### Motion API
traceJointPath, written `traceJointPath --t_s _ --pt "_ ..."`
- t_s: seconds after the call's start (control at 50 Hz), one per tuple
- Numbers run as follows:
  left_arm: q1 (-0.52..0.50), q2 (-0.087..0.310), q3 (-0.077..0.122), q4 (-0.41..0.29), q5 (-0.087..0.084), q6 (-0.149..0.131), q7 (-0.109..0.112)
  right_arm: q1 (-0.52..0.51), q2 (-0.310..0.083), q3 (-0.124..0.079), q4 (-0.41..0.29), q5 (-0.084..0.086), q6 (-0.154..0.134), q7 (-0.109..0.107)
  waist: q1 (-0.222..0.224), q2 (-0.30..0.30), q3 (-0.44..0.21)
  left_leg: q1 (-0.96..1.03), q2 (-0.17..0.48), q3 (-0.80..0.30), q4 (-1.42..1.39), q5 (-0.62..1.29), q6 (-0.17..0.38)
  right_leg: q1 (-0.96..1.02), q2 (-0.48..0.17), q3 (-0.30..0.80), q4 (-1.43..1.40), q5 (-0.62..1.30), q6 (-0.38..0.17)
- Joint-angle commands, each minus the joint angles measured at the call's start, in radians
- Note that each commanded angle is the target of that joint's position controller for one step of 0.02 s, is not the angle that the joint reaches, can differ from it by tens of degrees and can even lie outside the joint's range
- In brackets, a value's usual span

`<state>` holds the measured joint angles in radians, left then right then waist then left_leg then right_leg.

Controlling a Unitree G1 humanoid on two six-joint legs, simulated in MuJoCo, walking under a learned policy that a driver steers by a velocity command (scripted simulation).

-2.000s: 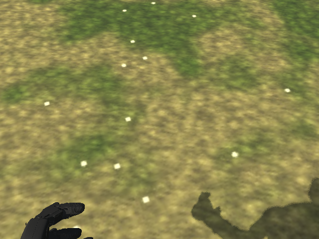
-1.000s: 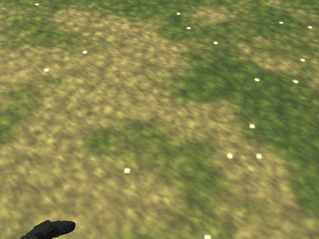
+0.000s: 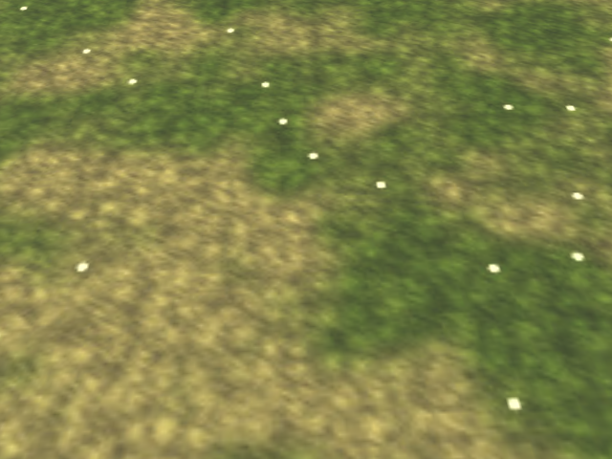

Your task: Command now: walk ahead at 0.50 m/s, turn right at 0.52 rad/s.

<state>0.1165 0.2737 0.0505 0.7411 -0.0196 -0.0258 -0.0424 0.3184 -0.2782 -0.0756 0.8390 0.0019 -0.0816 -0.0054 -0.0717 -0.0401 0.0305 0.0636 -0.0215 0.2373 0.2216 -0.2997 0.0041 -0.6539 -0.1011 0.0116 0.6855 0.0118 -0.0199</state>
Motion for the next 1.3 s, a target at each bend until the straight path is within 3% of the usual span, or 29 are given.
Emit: traceJointPath --t_s 0.02,0.06,0.1,0.12,0.14,0.16,0.18,0.2,0.24,0.3,0.4,0.52,0.56,0.6,0.62,0.64,0.66,0.7,0.8,0.92,1.04,1.08,1.12,1.14,1.16,1.18,1.2,1.22,1.3 --pt "-0.106 0.062 0.013 -0.115 0.0 -0.012 -0.017 -0.012 -0.188 -0.048 -0.04 0.017 0.011 -0.008 0.012 0.084 0.059 0.025 0.318 -0.062 -0.002 0.55 0.135 -0.021 0.02 -0.046 -0.051 -0.087 -0.04" --pt "-0.039 0.098 0.033 -0.117 0.001 -0.006 -0.02 -0.03 -0.217 -0.056 -0.044 0.024 0.027 -0.015 0.065 0.122 -0.009 0.052 0.314 -0.034 0.155 0.887 0.11 0.112 0.09 -0.109 -0.047 -0.196 -0.081" --pt "0.247 0.197 0.092 -0.048 -0.005 0.001 -0.002 -0.046 -0.203 -0.046 -0.054 0.025 0.037 -0.022 0.219 0.09 -0.162 -0.112 0.248 0.009 0.559 0.894 0.05 0.536 0.164 -0.103 -0.134 -0.146 -0.151" --pt "0.33 0.322 0.125 -0.032 -0.009 0.008 0.02 0.022 -0.102 -0.012 -0.098 -0.015 0.022 -0.017 0.187 -0.138 -0.256 -0.518 0.138 0.004 0.936 0.266 -0.015 0.904 -0.078 0.315 -0.148 -0.165 -0.283" --pt "0.304 0.329 0.113 -0.07 -0.009 -0.007 0.014 0.016 -0.059 0.013 -0.126 -0.012 -0.017 -0.004 0.151 -0.179 -0.406 -0.767 -0.031 -0.23 1.158 -0.31 -0.039 1.065 -0.239 0.821 -0.341 -0.344 -0.43" --pt "0.297 0.243 0.087 -0.07 0.0 -0.021 0.007 -0.109 -0.144 -0.008 -0.149 0.031 -0.046 0.01 0.206 -0.066 -0.333 -0.879 0.029 -0.333 1.186 -0.248 -0.013 1.028 -0.223 0.736 -0.4 -0.354 -0.367" --pt "0.258 0.207 0.076 -0.066 0.001 -0.031 0.008 -0.153 -0.141 -0.004 -0.166 0.043 -0.06 0.013 0.182 -0.042 -0.211 -0.898 0.07 -0.32 1.123 -0.161 0.009 0.898 -0.187 0.595 -0.399 -0.3 -0.328" --pt "0.188 0.174 0.066 -0.075 -0.001 -0.034 0.009 -0.15 -0.136 -0.005 -0.154 0.02 -0.065 0.005 0.131 0.025 -0.133 -0.844 0.112 -0.318 1.028 -0.092 0.009 0.746 -0.142 0.483 -0.399 -0.2 -0.292" --pt "0.105 0.131 0.05 -0.108 0.015 -0.034 0.019 -0.12 -0.149 -0.018 -0.14 -0.007 -0.045 0.002 0.067 -0.007 -0.085 -0.706 0.147 -0.321 0.923 -0.019 -0.008 0.553 -0.085 0.373 -0.438 -0.047 -0.272" --pt "0.114 0.155 0.056 -0.105 0.012 -0.041 0.035 -0.119 -0.109 -0.009 -0.143 -0.017 -0.018 0.001 0.051 -0.001 -0.07 -0.67 0.134 -0.29 0.798 0.061 -0.055 0.454 -0.055 0.279 -0.467 0.092 -0.279" --pt "0.19 0.159 0.053 -0.061 0.006 -0.039 0.052 -0.287 -0.055 0.02 -0.174 -0.007 -0.022 0.017 0.131 -0.037 -0.03 -0.595 0.089 -0.261 0.427 0.399 -0.071 0.414 0.002 0.168 -0.474 -0.008 -0.206" --pt "0.26 0.172 0.057 -0.006 0.003 -0.031 0.052 -0.353 -0.107 0.007 -0.204 0.005 -0.04 0.041 0.147 -0.053 0.013 -0.624 0.073 -0.285 0.287 0.327 -0.003 0.591 -0.105 0.268 -0.395 -0.038 -0.186" --pt "0.244 0.177 0.059 -0.002 0.004 -0.023 0.054 -0.288 -0.124 -0.001 -0.189 0.004 -0.045 0.041 0.106 -0.072 -0.003 -0.544 0.053 -0.258 0.261 0.25 0.032 0.626 -0.109 0.272 -0.327 0.104 -0.164" --pt "0.229 0.127 0.037 -0.019 0.016 -0.018 0.053 -0.041 -0.19 -0.031 -0.132 -0.011 -0.049 0.032 -0.011 -0.012 -0.195 -0.161 0.117 -0.313 0.272 0.289 0.113 0.529 -0.004 0.188 0.009 0.212 -0.11" --pt "0.353 0.059 0.015 -0.032 0.008 -0.03 0.053 0.082 -0.279 -0.055 -0.109 -0.024 -0.044 0.03 0.003 0.216 -0.355 0.221 0.333 -0.704 0.24 0.133 0.263 0.186 0.144 0.094 0.382 -0.115 -0.028" --pt "0.353 0.072 0.011 -0.029 -0.001 -0.043 0.051 0.127 -0.224 -0.043 -0.082 0.001 -0.038 0.042 -0.012 0.338 -0.372 0.292 0.403 -0.997 0.08 -0.103 0.308 -0.016 0.189 0.141 0.545 -0.584 -0.011" --pt "0.262 0.153 0.031 -0.041 -0.016 -0.049 0.047 0.071 -0.162 -0.022 -0.089 0.015 -0.035 0.04 -0.023 0.22 -0.22 0.189 0.385 -0.912 0.057 -0.221 0.263 -0.111 0.128 0.166 0.619 -0.533 -0.019" --pt "0.136 0.146 0.03 -0.073 0.001 -0.055 0.046 -0.043 -0.119 -0.004 -0.106 -0.003 -0.022 0.036 0.012 0.1 -0.055 -0.06 0.306 -0.689 0.018 -0.068 0.223 -0.097 0.043 0.095 0.535 -0.384 -0.021" --pt "0.153 0.081 0.024 -0.064 0.014 -0.037 0.046 -0.064 -0.119 0.002 -0.085 -0.002 -0.034 0.029 0.069 0.13 -0.031 -0.208 0.237 -0.482 -0.068 0.25 0.233 -0.003 -0.016 0.058 0.346 -0.252 0.015" --pt "-0.036 0.04 0.006 -0.108 0.013 -0.053 0.033 0.007 -0.156 -0.005 -0.039 0.012 -0.016 0.013 0.009 0.103 0.002 -0.184 0.188 -0.33 -0.087 0.361 0.195 0.025 0.009 0.012 -0.019 0.049 0.037" --pt "-0.168 0.055 0.006 -0.158 0.002 -0.068 0.002 0.09 -0.175 -0.01 0.018 0.02 0.016 0.005 -0.015 0.109 0.039 -0.026 0.265 -0.351 -0.016 0.416 0.179 0.018 0.044 0.006 -0.168 0.0 -0.003" --pt "-0.121 0.084 0.019 -0.152 0.006 -0.074 -0.001 0.083 -0.189 -0.015 0.025 0.022 0.026 0.0 0.029 0.123 0.011 -0.002 0.271 -0.37 0.065 0.568 0.161 0.121 0.071 -0.003 -0.2 -0.074 -0.029" --pt "0.136 0.163 0.059 -0.083 0.016 -0.078 0.014 0.047 -0.174 -0.006 0.011 0.017 0.031 -0.003 0.165 0.108 -0.16 -0.122 0.191 -0.321 0.355 0.703 0.114 0.529 0.07 -0.008 -0.217 -0.031 -0.086" --pt "0.324 0.244 0.078 -0.057 0.03 -0.072 0.028 0.05 -0.105 0.02 -0.022 -0.014 0.026 -0.003 0.223 -0.031 -0.334 -0.347 0.108 -0.277 0.683 0.351 0.074 0.849 -0.148 0.222 -0.17 0.005 -0.147" --pt "0.326 0.27 0.08 -0.041 0.03 -0.065 0.022 0.193 -0.013 0.045 -0.022 0.01 0.006 0.004 0.144 -0.286 -0.45 -0.686 -0.03 -0.309 0.965 -0.29 0.032 1.091 -0.334 0.645 -0.289 -0.21 -0.284" --pt "0.305 0.165 0.056 -0.052 0.022 -0.062 0.025 0.114 -0.138 0.016 -0.007 0.035 -0.003 0.007 0.188 -0.145 -0.352 -0.781 0.027 -0.388 1.055 -0.274 0.033 1.008 -0.296 0.622 -0.347 -0.343 -0.243" --pt "0.242 0.132 0.043 -0.051 0.017 -0.063 0.029 0.025 -0.17 0.002 -0.036 0.047 -0.007 0.009 0.179 -0.102 -0.206 -0.821 0.067 -0.364 1.052 -0.175 0.036 0.873 -0.264 0.465 -0.375 -0.316 -0.202" --pt "0.179 0.114 0.036 -0.05 0.021 -0.066 0.028 -0.015 -0.153 0.002 -0.04 0.04 -0.005 0.004 0.146 -0.036 -0.137 -0.784 0.108 -0.346 1.018 -0.092 0.028 0.742 -0.224 0.365 -0.411 -0.237 -0.183" --pt "0.083 0.073 0.032 -0.023 0.031 -0.093 0.024 0.018 -0.078 0.0 -0.031 0.032 0.04 0.002 0.062 -0.052 -0.042 -0.668 0.163 -0.344 0.933 0.033 0.001 0.512 -0.16 0.128 -0.534 -0.063 -0.175"
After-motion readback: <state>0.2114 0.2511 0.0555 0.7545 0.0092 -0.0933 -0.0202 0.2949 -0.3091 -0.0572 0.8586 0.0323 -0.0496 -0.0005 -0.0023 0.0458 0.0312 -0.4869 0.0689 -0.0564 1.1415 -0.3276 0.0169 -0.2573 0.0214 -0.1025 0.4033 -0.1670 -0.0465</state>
